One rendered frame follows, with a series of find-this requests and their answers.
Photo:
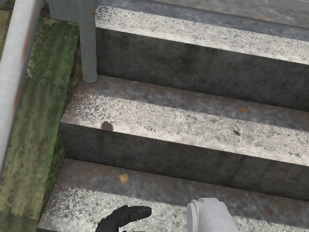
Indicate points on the robot left hand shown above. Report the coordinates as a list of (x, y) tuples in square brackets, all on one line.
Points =
[(122, 216)]

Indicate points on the robot right thigh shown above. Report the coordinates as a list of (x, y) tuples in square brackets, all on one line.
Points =
[(209, 215)]

